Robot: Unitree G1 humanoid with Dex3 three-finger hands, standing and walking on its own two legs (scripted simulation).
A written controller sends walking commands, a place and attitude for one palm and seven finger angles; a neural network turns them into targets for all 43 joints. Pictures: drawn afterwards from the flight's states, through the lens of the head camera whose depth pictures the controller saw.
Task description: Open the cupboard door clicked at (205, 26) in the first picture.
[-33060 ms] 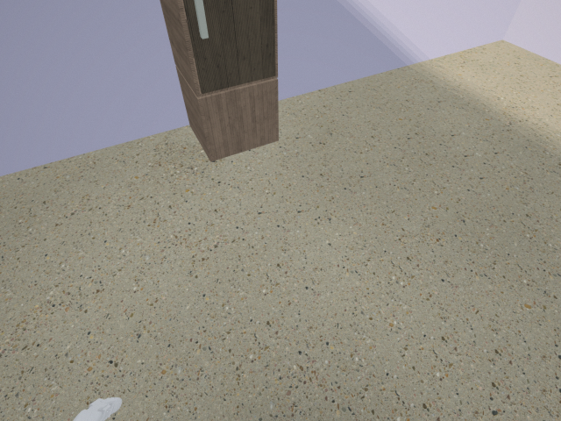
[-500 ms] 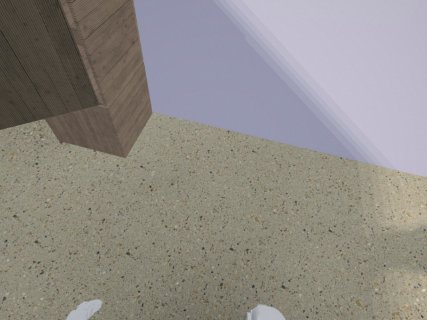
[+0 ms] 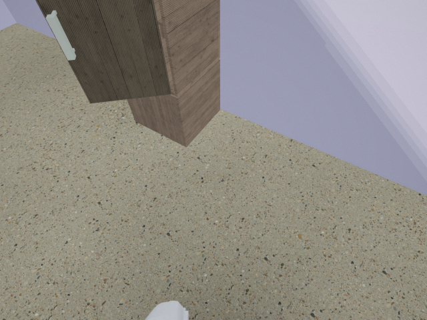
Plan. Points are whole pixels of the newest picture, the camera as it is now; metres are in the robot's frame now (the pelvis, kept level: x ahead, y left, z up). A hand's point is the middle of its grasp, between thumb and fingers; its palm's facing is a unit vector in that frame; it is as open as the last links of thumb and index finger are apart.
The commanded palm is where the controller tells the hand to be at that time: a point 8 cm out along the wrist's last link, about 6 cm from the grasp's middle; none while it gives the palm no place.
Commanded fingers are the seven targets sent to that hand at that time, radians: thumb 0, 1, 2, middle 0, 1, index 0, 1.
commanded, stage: turn to face it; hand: left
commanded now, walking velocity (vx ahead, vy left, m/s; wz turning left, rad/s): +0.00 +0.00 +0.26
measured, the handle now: (63, 35) +1.00 +0.60 -0.01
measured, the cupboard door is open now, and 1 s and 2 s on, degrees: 41 41 41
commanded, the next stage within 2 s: take the last steps up to it in 0.10 s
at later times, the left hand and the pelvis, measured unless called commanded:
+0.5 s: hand out of the picture +0.06 +0.24 -0.16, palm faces +0.14 -0.97 -0.21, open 7.4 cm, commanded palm none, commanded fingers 0.00 0.90 0.90 -0.20 -0.30 -0.20 -0.30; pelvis +0.02 +0.04 +0.00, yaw +7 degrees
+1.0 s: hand out of the picture +0.01 +0.26 -0.19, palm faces +0.35 -0.92 -0.16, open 7.4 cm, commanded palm none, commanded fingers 0.00 0.90 0.90 -0.20 -0.30 -0.20 -0.30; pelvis +0.14 +0.13 -0.02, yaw +15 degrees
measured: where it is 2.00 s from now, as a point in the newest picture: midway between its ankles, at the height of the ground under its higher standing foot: (171, 257)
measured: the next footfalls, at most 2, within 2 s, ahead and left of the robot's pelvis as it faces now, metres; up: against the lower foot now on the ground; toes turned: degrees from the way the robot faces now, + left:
left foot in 0.14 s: +0.04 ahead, +0.13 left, +0.00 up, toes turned +7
right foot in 0.58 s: +0.09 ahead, -0.08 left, +0.00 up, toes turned +3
